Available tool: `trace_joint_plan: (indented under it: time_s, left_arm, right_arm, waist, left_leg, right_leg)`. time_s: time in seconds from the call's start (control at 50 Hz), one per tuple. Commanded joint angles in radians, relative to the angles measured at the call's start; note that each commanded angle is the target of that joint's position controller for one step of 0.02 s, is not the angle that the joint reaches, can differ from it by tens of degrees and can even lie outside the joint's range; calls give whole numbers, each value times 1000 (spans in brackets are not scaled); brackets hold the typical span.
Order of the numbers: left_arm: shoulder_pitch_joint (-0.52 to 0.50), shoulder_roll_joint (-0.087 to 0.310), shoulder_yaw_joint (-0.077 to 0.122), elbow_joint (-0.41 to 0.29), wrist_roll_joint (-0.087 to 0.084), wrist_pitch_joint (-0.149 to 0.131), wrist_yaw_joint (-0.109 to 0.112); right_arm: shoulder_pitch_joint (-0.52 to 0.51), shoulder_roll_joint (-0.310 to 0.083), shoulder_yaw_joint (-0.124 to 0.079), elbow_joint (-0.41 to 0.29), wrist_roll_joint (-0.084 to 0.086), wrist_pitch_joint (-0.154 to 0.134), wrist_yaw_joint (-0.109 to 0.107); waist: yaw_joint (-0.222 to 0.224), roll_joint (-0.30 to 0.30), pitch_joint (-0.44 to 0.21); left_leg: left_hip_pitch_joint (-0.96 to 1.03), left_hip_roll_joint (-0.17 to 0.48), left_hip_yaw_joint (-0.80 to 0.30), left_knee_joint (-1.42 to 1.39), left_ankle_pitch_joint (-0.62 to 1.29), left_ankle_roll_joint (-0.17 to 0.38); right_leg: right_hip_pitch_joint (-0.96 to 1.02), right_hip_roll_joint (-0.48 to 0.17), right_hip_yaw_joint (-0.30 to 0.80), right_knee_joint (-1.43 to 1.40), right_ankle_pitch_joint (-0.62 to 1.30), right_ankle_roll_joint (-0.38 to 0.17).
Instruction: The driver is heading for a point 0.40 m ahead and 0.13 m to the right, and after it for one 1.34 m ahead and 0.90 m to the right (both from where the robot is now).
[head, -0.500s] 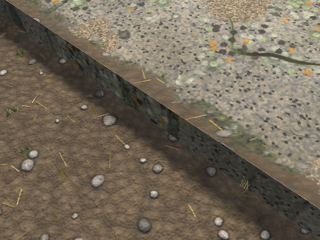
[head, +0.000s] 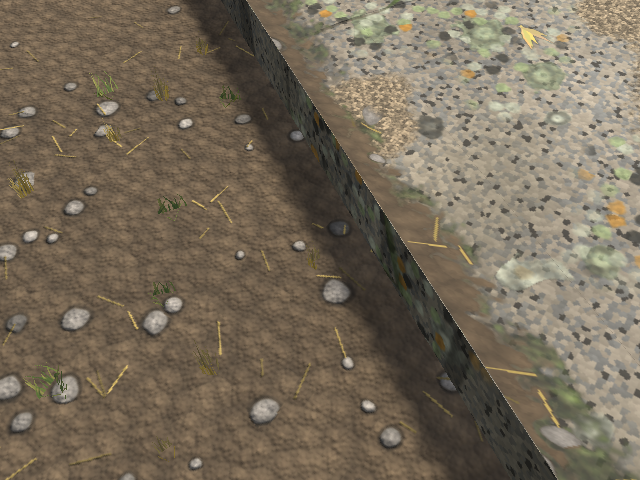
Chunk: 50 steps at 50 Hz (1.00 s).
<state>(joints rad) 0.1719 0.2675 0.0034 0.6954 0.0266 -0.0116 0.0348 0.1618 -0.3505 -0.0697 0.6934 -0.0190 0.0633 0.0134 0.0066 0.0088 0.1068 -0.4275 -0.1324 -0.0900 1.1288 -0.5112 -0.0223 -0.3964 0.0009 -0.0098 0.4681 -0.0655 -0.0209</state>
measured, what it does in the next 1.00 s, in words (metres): walks ahead, turning right: left foot, then right foot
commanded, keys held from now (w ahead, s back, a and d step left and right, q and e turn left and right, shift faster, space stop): shift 0.16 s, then e+shift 0.32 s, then w+e+shift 0.38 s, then w+q+shift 0.12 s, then q+shift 0.02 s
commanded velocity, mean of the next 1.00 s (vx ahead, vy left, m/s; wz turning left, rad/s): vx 0.33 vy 0.00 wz -0.44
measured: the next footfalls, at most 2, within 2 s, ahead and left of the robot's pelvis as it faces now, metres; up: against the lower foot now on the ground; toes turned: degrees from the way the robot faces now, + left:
left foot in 0.16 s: +0.04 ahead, +0.09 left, +0.00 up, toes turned -2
right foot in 0.58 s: -0.03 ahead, -0.10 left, +0.00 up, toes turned -18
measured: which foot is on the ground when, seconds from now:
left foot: up 0.00-0.14, down 0.16-0.58, up 0.60-1.00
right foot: down 0.00-0.16, up 0.18-0.56, down 0.58-1.00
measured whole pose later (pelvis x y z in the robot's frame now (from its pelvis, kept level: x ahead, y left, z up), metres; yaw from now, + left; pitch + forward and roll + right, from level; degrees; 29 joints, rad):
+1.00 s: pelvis +0.18 -0.12 -0.01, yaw -33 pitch +4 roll +1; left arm 0.47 0.31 0.06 0.84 0.02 -0.07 0.00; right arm 0.02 -0.28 -0.01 0.64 -0.03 -0.05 0.02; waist 0.09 0.02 0.01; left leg -0.55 -0.02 0.05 0.51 -0.09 0.03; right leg 0.16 0.09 0.25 0.26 -0.42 -0.11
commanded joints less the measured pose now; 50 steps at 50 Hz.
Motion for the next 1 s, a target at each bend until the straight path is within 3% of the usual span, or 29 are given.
trace_joint_plan:
  time_s: [0.02,0.08,0.14,0.16,0.18,0.2,0.22,0.26,0.3,0.32,0.4,0.48,0.52,0.54,0.56,0.58,0.6,0.62,0.64,0.66,0.68,0.7,0.72,0.78,0.86,0.92,0.96,0.98,1.0]
  left_arm:
    - [20,134,43,-28,2,-4,-10]
    - [25,153,54,-9,2,18,-21]
    - [55,160,61,14,-13,48,-22]
    - [90,139,59,22,-10,50,-25]
    - [90,50,34,-15,-26,43,-34]
    - [55,89,44,5,-17,49,-25]
    - [59,95,52,15,-29,53,-32]
    - [129,142,81,51,-22,52,-32]
    - [175,140,89,72,-11,52,-33]
    - [164,128,88,64,-13,51,-34]
    - [75,85,76,16,-23,71,-52]
    - [61,79,75,-23,-32,80,-68]
    - [51,95,78,-41,-30,79,-83]
    - [59,106,82,-44,-27,78,-96]
    - [125,111,87,-17,-26,74,-107]
    - [280,132,100,53,-26,63,-104]
    - [413,211,122,98,-19,45,-89]
    - [398,261,121,53,-10,29,-82]
    - [316,225,114,41,-8,28,-64]
    - [255,214,108,25,-15,21,-54]
    - [230,219,111,20,-18,11,-51]
    - [218,209,108,14,-21,-1,-45]
    - [221,188,100,23,-23,-12,-45]
    - [284,190,102,55,-29,-35,-49]
    - [300,201,108,61,-17,-47,-41]
    - [307,179,92,88,-25,-69,-30]
    - [271,204,91,87,-20,-82,-28]
    - [268,215,93,91,-6,-82,-27]
    - [228,212,91,93,8,-74,-19]
  right_arm:
    - [141,-21,8,-22,3,15,5]
    - [107,-18,23,-27,5,19,5]
    - [160,-15,32,8,-9,2,6]
    - [138,-35,35,-3,-20,-7,2]
    - [94,-99,30,-31,-36,-15,-9]
    - [29,-59,40,-30,-39,-25,-19]
    - [-46,-30,52,-29,-42,-39,-32]
    - [-67,-50,42,-23,-27,-53,-54]
    - [-25,-33,41,-19,-4,-52,-60]
    - [-3,-24,40,-14,2,-50,-63]
    - [47,-22,26,3,-11,-42,-67]
    - [33,-57,1,6,-13,-43,-52]
    - [47,-97,-16,2,-22,-52,-36]
    - [23,-113,-24,-4,-21,-57,-31]
    - [-29,-115,-27,-17,-17,-58,-31]
    - [-71,-88,-23,-31,-25,-60,-31]
    - [-114,1,1,-51,-37,-62,-20]
    - [-243,45,22,-139,-44,-72,-11]
    - [-284,-14,13,-152,-36,-95,4]
    - [-223,-38,5,-126,-23,-115,20]
    - [-155,-57,1,-89,-29,-124,28]
    - [-129,-64,-1,-70,-48,-123,30]
    - [-116,-52,3,-60,-54,-116,30]
    - [-156,-30,15,-86,-43,-98,28]
    - [-296,0,39,-141,-22,-114,28]
    - [-306,7,47,-152,-20,-125,26]
    - [-214,-38,30,-134,-12,-129,7]
    - [-97,-68,17,-102,-6,-132,-6]
    - [144,-60,11,-35,-1,-131,-23]
  waist:
    - [-35,-160,-213]
    - [-21,-215,-195]
    - [-49,-176,-148]
    - [-43,-68,-119]
    - [-28,213,-131]
    - [-42,153,-48]
    - [10,122,-7]
    - [37,127,-14]
    - [26,88,-77]
    - [14,72,-98]
    - [-41,120,-120]
    - [-41,154,-141]
    - [-49,170,-171]
    - [-27,166,-149]
    - [26,135,-120]
    - [93,25,-111]
    - [154,-276,-78]
    - [169,-335,4]
    - [139,-167,83]
    - [86,-133,70]
    - [53,-99,44]
    - [45,-71,16]
    - [41,-66,-1]
    - [51,-70,-7]
    - [92,-106,6]
    - [94,-135,-27]
    - [43,-139,-98]
    - [-8,-152,-179]
    - [-142,-181,-284]
  left_leg:
    - [94,13,34,-159,-14,11]
    - [199,33,71,-369,25,48]
    - [396,36,92,-672,201,107]
    - [410,115,-31,-795,178,132]
    - [351,396,-376,-959,-33,205]
    - [47,466,-361,-1009,-52,249]
    - [-6,390,-252,-987,29,232]
    - [108,332,-121,-914,367,213]
    - [271,353,-55,-821,756,240]
    - [342,368,-39,-794,826,249]
    - [451,387,9,-751,813,244]
    - [404,419,55,-712,817,224]
    - [340,445,35,-798,267,207]
    - [250,443,29,-833,-26,184]
    - [109,423,63,-811,-200,148]
    - [-65,363,140,-655,-278,100]
    - [-273,232,307,-235,-206,39]
    - [-552,90,149,-87,-131,12]
    - [-587,180,41,-30,25,12]
    - [-535,193,38,-44,151,5]
    - [-476,203,44,-69,214,-8]
    - [-430,201,55,-77,261,-20]
    - [-400,197,60,-77,308,-30]
    - [-406,182,83,-126,351,-46]
    - [-297,128,115,-378,426,-58]
    - [-136,126,161,-562,495,4]
    - [10,77,190,-607,452,66]
    - [106,45,204,-607,385,94]
    - [317,50,210,-645,398,117]
  right_leg:
    - [146,-211,215,-167,160,-176]
    - [90,-207,216,-218,-100,-170]
    - [-49,-170,177,-196,-257,-95]
    - [-106,-135,134,-125,-320,-37]
    - [-177,-12,12,54,-388,25]
    - [-5,-8,61,168,-391,33]
    - [68,13,85,261,-327,23]
    - [-21,50,56,446,-330,21]
    - [-93,43,35,571,-389,40]
    - [-128,28,29,583,-400,50]
    - [-136,-4,-10,448,-412,68]
    - [-8,2,-60,296,-424,41]
    - [73,5,-93,219,-422,-1]
    - [151,12,-104,153,-406,-27]
    - [290,32,-117,68,-372,-59]
    - [473,41,-56,-4,-424,-98]
    - [566,-176,294,-184,-688,-165]
    - [505,-345,814,-357,-964,-283]
    - [444,-341,748,-383,-920,-294]
    - [403,-293,668,-369,-795,-277]
    - [405,-241,575,-365,-655,-254]
    - [407,-200,511,-359,-527,-235]
    - [397,-164,459,-354,-421,-224]
    - [381,-119,412,-337,-263,-230]
    - [300,-62,388,-303,-22,-218]
    - [351,-111,338,-308,296,-179]
    - [424,-126,290,-194,724,-132]
    - [477,-126,263,-51,926,-118]
    - [454,-100,215,207,1068,-103]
